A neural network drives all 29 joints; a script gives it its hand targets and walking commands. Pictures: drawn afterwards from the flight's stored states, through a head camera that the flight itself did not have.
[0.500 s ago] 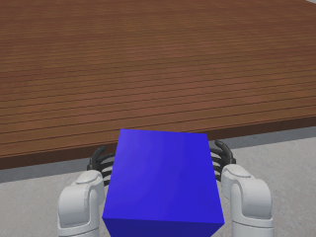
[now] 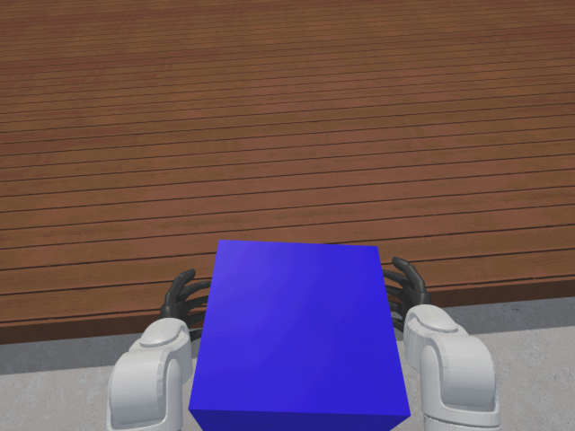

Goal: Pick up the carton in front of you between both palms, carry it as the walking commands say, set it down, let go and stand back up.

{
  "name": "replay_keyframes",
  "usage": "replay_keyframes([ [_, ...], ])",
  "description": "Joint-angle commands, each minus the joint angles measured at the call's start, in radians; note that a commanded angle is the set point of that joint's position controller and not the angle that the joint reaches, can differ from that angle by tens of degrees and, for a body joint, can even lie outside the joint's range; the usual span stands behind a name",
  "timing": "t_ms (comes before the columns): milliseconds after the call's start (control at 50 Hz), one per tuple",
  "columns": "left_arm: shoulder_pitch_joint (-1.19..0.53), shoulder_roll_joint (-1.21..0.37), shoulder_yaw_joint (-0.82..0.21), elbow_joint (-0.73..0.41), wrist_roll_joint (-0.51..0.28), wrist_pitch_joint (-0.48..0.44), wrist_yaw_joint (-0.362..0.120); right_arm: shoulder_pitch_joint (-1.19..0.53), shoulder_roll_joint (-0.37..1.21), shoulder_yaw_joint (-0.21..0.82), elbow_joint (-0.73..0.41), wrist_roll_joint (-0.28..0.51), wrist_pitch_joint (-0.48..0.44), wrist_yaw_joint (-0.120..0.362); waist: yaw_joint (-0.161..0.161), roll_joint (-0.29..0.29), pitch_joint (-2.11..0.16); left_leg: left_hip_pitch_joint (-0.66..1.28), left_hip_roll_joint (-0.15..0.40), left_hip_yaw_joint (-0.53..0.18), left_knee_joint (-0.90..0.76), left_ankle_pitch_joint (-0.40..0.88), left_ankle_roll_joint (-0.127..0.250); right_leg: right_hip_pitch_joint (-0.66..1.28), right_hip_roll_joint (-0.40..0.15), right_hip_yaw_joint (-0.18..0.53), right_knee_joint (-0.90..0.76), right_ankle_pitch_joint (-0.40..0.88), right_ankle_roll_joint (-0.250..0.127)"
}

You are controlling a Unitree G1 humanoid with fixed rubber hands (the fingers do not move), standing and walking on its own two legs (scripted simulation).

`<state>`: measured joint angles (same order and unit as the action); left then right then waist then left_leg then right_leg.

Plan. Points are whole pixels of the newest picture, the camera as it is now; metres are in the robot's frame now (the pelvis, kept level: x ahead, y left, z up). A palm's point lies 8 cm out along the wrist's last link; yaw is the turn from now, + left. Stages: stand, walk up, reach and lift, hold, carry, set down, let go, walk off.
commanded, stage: carry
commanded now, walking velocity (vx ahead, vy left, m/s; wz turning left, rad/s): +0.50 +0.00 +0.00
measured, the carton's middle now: (292, 353) +0.26 +0.01 -0.02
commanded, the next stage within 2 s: none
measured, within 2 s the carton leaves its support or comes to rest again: neither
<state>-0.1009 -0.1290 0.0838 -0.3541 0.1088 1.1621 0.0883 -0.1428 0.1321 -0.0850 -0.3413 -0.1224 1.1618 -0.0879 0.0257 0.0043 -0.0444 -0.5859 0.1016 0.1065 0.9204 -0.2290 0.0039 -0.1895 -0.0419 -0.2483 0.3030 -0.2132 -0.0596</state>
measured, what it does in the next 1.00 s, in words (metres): walks ahead: left foot, then right foot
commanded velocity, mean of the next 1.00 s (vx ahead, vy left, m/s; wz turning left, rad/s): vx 0.10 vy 0.00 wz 0.00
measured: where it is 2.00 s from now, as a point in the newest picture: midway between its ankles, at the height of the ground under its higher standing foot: (286, 368)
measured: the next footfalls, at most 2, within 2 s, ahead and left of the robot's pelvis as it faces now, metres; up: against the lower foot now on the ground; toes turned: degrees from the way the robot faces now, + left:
left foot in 0.20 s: +0.34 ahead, +0.11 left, +0.00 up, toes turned +10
right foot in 0.58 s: +0.50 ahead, -0.07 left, +0.00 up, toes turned -9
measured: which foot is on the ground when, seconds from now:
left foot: up 0.00-0.18, down 0.20-1.00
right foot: down 0.00-0.24, up 0.26-0.56, down 0.58-1.00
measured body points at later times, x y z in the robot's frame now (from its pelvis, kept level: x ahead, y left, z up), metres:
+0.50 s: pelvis +0.30 +0.03 -0.01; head +0.37 +0.04 +0.43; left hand +0.70 +0.17 +0.13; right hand +0.69 -0.14 +0.14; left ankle +0.30 +0.11 -0.75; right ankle +0.36 -0.09 -0.71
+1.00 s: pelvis +0.46 +0.03 +0.00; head +0.54 +0.04 +0.44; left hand +0.85 +0.17 +0.11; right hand +0.85 -0.13 +0.11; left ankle +0.35 +0.12 -0.74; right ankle +0.44 -0.07 -0.73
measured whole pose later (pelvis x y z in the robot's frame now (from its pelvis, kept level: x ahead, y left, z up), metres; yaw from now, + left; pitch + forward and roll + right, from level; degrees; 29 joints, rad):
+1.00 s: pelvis +0.46 +0.03 +0.00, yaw -2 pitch +7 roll -1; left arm -0.75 -0.06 0.26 -0.05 0.10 1.29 0.13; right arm -0.77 0.04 -0.29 -0.03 -0.11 1.27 -0.11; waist 0.01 0.00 0.05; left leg -0.19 0.01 0.11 0.47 -0.30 0.01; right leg -0.41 -0.01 -0.11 0.59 -0.14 -0.08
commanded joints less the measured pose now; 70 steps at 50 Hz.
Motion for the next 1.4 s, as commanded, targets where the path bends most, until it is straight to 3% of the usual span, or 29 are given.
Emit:
replay_keyframes([
  [0, -0.459, -0.945, -0.725, -0.119, -0.439, -0.006, -0.283, -0.341, 0.974, 0.725, -0.050, 0.378, -0.010, 0.237, -0.012, -0.131, -0.248, -0.063, -0.007, 0.040, -0.183, 0.085, -0.010, 0.302, -0.220, 0.156, -0.105, 0.325, -0.065],
  [120, -0.577, -0.789, -0.697, -0.180, -0.434, 0.035, -0.251, -0.513, 0.815, 0.724, -0.158, 0.428, 0.045, 0.227, -0.006, -0.166, -0.140, 0.066, -0.047, 0.121, -0.390, 0.200, 0.029, 0.270, -0.192, 0.075, -0.056, 0.422, -0.049],
  [180, -0.699, -0.672, -0.677, -0.159, -0.429, 0.073, -0.222, -0.610, 0.692, 0.676, -0.114, 0.435, 0.083, 0.216, -0.054, -0.099, -0.263, 0.435, -0.141, 0.197, -0.431, 0.088, 0.051, 0.165, -0.114, -0.018, 0.315, 0.537, -0.005],
  [200, -0.761, -0.630, -0.667, -0.140, -0.423, 0.089, -0.212, -0.652, 0.651, 0.658, -0.091, 0.437, 0.099, 0.212, -0.097, 0.000, -0.339, 0.652, -0.005, 0.006, -0.446, -0.017, 0.065, -0.008, -0.090, 0.006, 0.543, 0.291, 0.017],
  [220, -0.832, -0.641, -0.670, -0.135, -0.436, 0.112, -0.201, -0.709, 0.601, 0.630, -0.056, 0.431, 0.108, 0.210, -0.096, 0.285, -0.413, 0.840, 0.281, -0.508, -0.573, -0.141, 0.222, -0.304, 0.041, 0.040, 0.869, -0.026, 0.064],
  [240, -0.896, -0.624, -0.645, -0.101, -0.441, 0.125, -0.193, -0.765, 0.629, 0.627, -0.030, 0.458, 0.124, 0.207, -0.076, 0.282, -0.369, 0.822, 0.317, -0.617, -0.659, 0.060, 0.262, -0.446, 0.071, 0.157, 1.028, -0.302, 0.047],
  [300, -1.036, -0.685, -0.605, -0.016, -0.465, 0.138, -0.177, -0.952, 0.694, 0.615, 0.005, 0.518, 0.143, 0.204, -0.076, 0.062, -0.353, 0.685, 0.243, -0.267, -0.552, 0.568, 0.211, -0.448, -0.040, 0.253, 1.000, -0.205, -0.001],
  [460, -1.340, -0.793, -0.535, 0.191, -0.465, 0.158, -0.148, -1.241, 0.782, 0.511, 0.220, 0.534, 0.166, 0.208, -0.060, 0.165, -0.422, 0.646, 0.135, 0.027, -0.443, 0.850, 0.168, -0.285, 0.044, 0.130, 0.410, -0.018, 0.035],
  [540, -1.457, -0.842, -0.487, 0.284, -0.483, 0.166, -0.165, -1.338, 0.816, 0.452, 0.327, 0.504, 0.172, 0.203, -0.032, 0.110, -0.412, 0.532, 0.058, 0.085, -0.280, 0.562, 0.085, -0.037, 0.041, 0.098, 0.081, 0.369, 0.024],
  [560, -1.477, -0.844, -0.469, 0.311, -0.490, 0.169, -0.174, -1.354, 0.822, 0.436, 0.359, 0.493, 0.175, 0.199, -0.011, 0.045, -0.438, 0.390, 0.035, 0.074, -0.227, 0.324, 0.040, 0.149, -0.068, 0.203, 0.125, 0.681, -0.001],
  [580, -1.503, -0.847, -0.452, 0.341, -0.481, 0.168, -0.177, -1.395, 0.846, 0.426, 0.377, 0.495, 0.182, 0.197, -0.006, -0.094, -0.513, 0.270, -0.039, 0.033, -0.174, -0.039, -0.001, 0.320, -0.223, 0.367, 0.245, 1.155, -0.095],
  [600, -1.480, -0.860, -0.430, 0.369, -0.474, 0.166, -0.178, -1.419, 0.864, 0.413, 0.382, 0.495, 0.187, 0.195, 0.010, -0.206, -0.561, 0.197, -0.067, -0.009, -0.158, -0.251, -0.004, 0.414, -0.273, 0.441, 0.267, 1.241, -0.174],
  [640, -1.478, -0.903, -0.399, 0.358, -0.470, 0.165, -0.185, -1.450, 0.908, 0.394, 0.370, 0.487, 0.189, 0.190, 0.021, -0.213, -0.566, 0.130, -0.069, -0.054, -0.194, -0.321, 0.001, 0.464, -0.256, 0.420, 0.254, 1.152, -0.177],
  [720, -1.503, -0.945, -0.401, 0.228, -0.463, 0.161, -0.173, -1.441, 0.952, 0.377, 0.287, 0.462, 0.181, 0.174, -0.005, -0.140, -0.600, 0.364, -0.059, -0.022, -0.466, 0.058, -0.006, 0.358, -0.165, 0.289, 0.315, 1.042, -0.077],
  [800, -1.493, -0.901, -0.456, 0.148, -0.448, 0.154, -0.148, -1.382, 0.914, 0.420, 0.239, 0.441, 0.170, 0.165, -0.017, 0.020, -0.620, 0.538, 0.025, -0.065, -0.274, 0.652, 0.034, 0.149, -0.094, 0.218, 0.359, 0.774, -0.043],
  [960, -1.332, -0.975, -0.542, 0.293, -0.452, 0.112, -0.189, -1.249, 0.967, 0.496, 0.338, 0.439, 0.122, 0.207, -0.014, -0.061, -0.530, 0.441, -0.067, 0.016, -0.535, 0.418, -0.009, 0.292, -0.078, 0.202, 0.369, 1.016, -0.085],
  [1040, -1.333, -1.024, -0.564, 0.294, -0.458, 0.071, -0.198, -1.239, 1.002, 0.519, 0.345, 0.457, 0.083, 0.230, -0.022, 0.205, -0.446, 0.965, 0.058, -0.054, -0.339, 1.468, 0.071, -0.273, 0.090, 0.038, 0.214, -0.058, -0.011],
  [1060, -1.339, -1.029, -0.571, 0.292, -0.461, 0.064, -0.198, -1.233, 1.005, 0.527, 0.340, 0.461, 0.074, 0.231, -0.021, 0.200, -0.455, 0.958, 0.071, -0.062, -0.289, 1.525, 0.082, -0.220, 0.096, 0.043, 0.088, -0.003, 0.001],
  [1080, -1.344, -1.033, -0.578, 0.278, -0.469, 0.058, -0.202, -1.225, 0.999, 0.537, 0.324, 0.466, 0.063, 0.229, 0.001, 0.150, -0.471, 0.828, 0.055, -0.036, -0.215, 1.377, 0.072, -0.030, 0.087, 0.055, -0.043, 0.217, 0.008],
  [1100, -1.345, -1.031, -0.582, 0.269, -0.479, 0.052, -0.206, -1.225, 0.990, 0.545, 0.313, 0.474, 0.052, 0.225, 0.016, 0.048, -0.488, 0.572, 0.008, -0.004, -0.123, 0.960, 0.037, 0.254, 0.042, 0.094, -0.070, 0.604, -0.011],
  [1120, -1.325, -1.023, -0.586, 0.278, -0.483, 0.044, -0.208, -1.237, 0.989, 0.552, 0.290, 0.480, 0.050, 0.224, 0.038, -0.165, -0.488, 0.148, -0.085, 0.027, 0.006, 0.176, -0.021, 0.628, -0.118, 0.250, 0.099, 1.296, -0.102],
  [1140, -1.268, -1.012, -0.572, 0.308, -0.487, 0.041, -0.208, -1.200, 0.993, 0.543, 0.305, 0.474, 0.055, 0.223, 0.027, -0.280, -0.508, -0.124, -0.104, -0.064, 0.050, -0.348, -0.034, 0.802, -0.258, 0.362, 0.217, 1.554, -0.201],
  [1180, -1.253, -1.013, -0.577, 0.305, -0.494, 0.038, -0.208, -1.146, 0.967, 0.519, 0.342, 0.449, 0.052, 0.212, 0.018, -0.121, -0.498, -0.092, -0.037, -0.178, -0.194, -0.368, -0.013, 0.683, -0.289, 0.340, 0.216, 1.268, -0.171],
  [1220, -1.281, -1.016, -0.581, 0.287, -0.498, 0.037, -0.210, -1.114, 0.961, 0.513, 0.359, 0.440, 0.048, 0.210, -0.014, -0.088, -0.455, 0.251, -0.097, -0.031, -0.453, 0.020, -0.002, 0.348, -0.181, 0.182, 0.198, 1.055, -0.092],
  [1260, -1.251, -1.002, -0.571, 0.316, -0.485, 0.036, -0.211, -1.117, 0.965, 0.505, 0.383, 0.436, 0.047, 0.222, -0.043, -0.086, -0.444, 0.494, -0.086, -0.040, -0.552, 0.366, 0.022, 0.134, -0.098, 0.142, 0.236, 0.652, -0.033],
  [1280, -1.252, -0.991, -0.562, 0.329, -0.474, 0.039, -0.213, -1.136, 0.963, 0.503, 0.406, 0.434, 0.043, 0.227, -0.049, 0.038, -0.450, 0.586, 0.052, -0.169, -0.496, 0.939, 0.045, 0.056, -0.049, 0.112, 0.285, 0.246, 0.033],
  [1300, -1.260, -1.008, -0.561, 0.361, -0.474, 0.043, -0.217, -1.138, 0.946, 0.493, 0.431, 0.421, 0.041, 0.228, -0.026, 0.125, -0.446, 0.673, 0.142, -0.212, -0.420, 1.285, 0.104, -0.023, -0.020, 0.141, 0.277, -0.045, 0.060],
  [1320, -1.258, -0.997, -0.549, 0.370, -0.468, 0.041, -0.220, -1.129, 0.962, 0.495, 0.441, 0.428, 0.036, 0.232, -0.024, 0.160, -0.441, 0.683, 0.158, -0.223, -0.403, 1.283, 0.134, -0.047, -0.011, 0.154, 0.240, -0.118, 0.067],
  [1380, -1.304, -1.023, -0.545, 0.366, -0.482, 0.027, -0.218, -1.190, 1.001, 0.516, 0.383, 0.474, 0.021, 0.236, -0.017, 0.112, -0.434, 0.660, 0.107, -0.197, -0.431, 1.111, 0.086, 0.019, -0.014, 0.150, 0.180, 0.038, 0.065],
])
